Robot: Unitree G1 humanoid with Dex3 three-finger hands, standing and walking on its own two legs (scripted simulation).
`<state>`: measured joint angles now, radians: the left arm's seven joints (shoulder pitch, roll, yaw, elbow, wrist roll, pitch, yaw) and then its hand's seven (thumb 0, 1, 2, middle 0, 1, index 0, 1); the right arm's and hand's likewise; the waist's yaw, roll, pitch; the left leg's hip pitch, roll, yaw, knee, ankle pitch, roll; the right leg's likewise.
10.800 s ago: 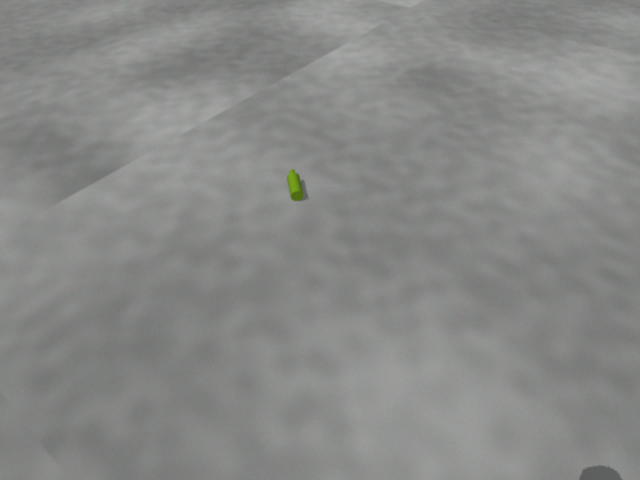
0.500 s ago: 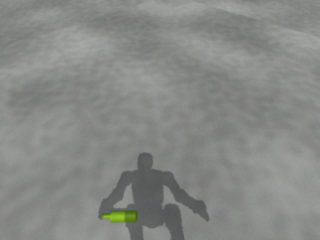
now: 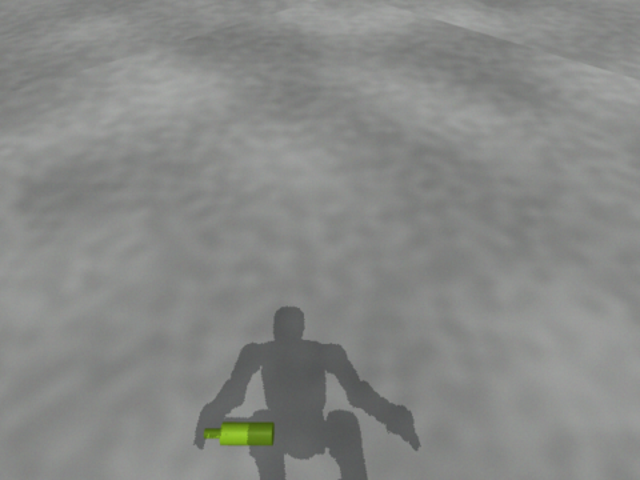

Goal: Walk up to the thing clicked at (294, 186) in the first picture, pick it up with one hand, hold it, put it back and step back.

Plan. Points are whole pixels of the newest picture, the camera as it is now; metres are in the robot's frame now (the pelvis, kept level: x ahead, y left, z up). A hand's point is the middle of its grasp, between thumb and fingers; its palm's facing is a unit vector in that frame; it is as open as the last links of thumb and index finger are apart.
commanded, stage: stand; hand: left
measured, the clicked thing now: (238, 433) +0.42 +0.26 -0.75
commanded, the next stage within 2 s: none
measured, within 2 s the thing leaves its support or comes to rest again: neither
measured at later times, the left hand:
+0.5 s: hand out of the picture +0.11 +0.25 -0.15, palm faces -0.03 -0.94 -0.34, open 7.4 cm
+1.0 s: hand out of the picture +0.09 +0.25 -0.16, palm faces -0.03 -0.94 -0.35, open 7.4 cm
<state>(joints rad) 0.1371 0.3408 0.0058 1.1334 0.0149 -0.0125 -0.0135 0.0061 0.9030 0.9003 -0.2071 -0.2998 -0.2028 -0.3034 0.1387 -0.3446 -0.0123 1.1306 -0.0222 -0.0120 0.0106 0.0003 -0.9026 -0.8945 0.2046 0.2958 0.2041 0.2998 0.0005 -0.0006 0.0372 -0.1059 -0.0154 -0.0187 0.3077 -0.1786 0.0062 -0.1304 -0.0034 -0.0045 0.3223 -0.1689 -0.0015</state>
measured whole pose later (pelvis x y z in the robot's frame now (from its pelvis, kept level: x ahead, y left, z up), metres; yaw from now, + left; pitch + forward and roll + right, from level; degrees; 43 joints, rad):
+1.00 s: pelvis +0.02 -0.01 +0.00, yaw +0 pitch -2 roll +0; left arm 0.12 0.35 -0.01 1.13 0.01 -0.02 0.00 0.01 0.90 0.90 -0.21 -0.30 -0.20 -0.30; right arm 0.13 -0.35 0.00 1.13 -0.01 -0.01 0.00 0.00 -0.90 -0.89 0.20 0.30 0.20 0.30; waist 0.00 0.01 0.05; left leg -0.07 0.00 -0.03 0.28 -0.19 -0.01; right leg -0.09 0.01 -0.01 0.30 -0.18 -0.01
